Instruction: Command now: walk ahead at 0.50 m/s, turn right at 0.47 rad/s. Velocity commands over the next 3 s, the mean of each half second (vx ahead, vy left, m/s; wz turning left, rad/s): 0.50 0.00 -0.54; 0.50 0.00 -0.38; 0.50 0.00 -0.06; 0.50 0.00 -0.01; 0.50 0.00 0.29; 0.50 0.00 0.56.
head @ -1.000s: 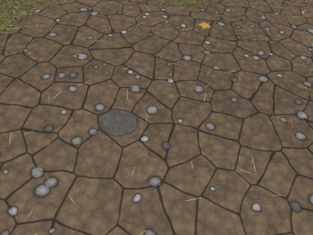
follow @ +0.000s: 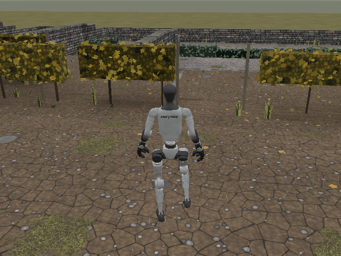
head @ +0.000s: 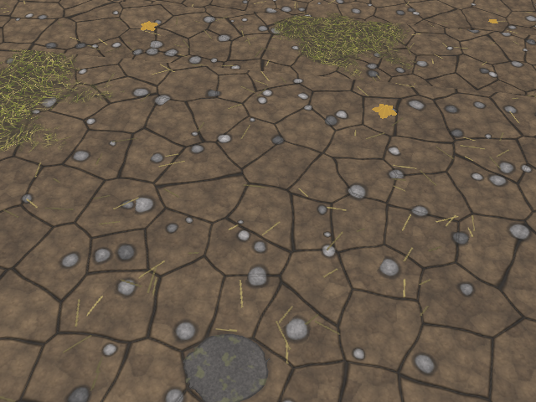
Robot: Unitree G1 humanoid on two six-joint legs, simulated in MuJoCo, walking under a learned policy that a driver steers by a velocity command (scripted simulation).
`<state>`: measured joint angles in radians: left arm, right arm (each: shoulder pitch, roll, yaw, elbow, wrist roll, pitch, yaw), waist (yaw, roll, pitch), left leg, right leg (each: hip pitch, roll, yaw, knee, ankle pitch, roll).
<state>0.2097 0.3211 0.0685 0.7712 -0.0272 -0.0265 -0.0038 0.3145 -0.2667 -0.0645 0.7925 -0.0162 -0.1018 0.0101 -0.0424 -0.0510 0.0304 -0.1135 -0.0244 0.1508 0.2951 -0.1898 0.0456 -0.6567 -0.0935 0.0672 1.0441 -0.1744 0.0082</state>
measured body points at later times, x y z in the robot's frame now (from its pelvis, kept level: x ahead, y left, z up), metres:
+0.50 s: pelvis +0.28 -0.08 +0.00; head +0.31 -0.10 +0.45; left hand +0.44 +0.17 -0.11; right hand +0.37 -0.39 -0.10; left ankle +0.39 +0.09 -0.67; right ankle +0.27 -0.14 -0.75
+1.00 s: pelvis +0.56 -0.11 +0.00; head +0.59 -0.12 +0.45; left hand +0.83 +0.05 -0.10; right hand +0.47 -0.38 -0.12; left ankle +0.60 -0.02 -0.75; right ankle +0.54 -0.27 -0.68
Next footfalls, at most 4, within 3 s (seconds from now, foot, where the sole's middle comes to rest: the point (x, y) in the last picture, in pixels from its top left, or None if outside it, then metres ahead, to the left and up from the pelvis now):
0.28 right None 0.31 -0.15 -0.78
0.74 left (278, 344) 0.64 -0.04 -0.78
1.26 right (400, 299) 0.76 -0.39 -0.78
1.78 left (356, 198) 1.14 -0.32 -0.78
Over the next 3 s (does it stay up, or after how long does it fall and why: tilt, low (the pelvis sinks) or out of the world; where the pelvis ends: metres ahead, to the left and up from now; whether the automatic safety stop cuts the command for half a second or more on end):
stays up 1.56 -0.55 -0.02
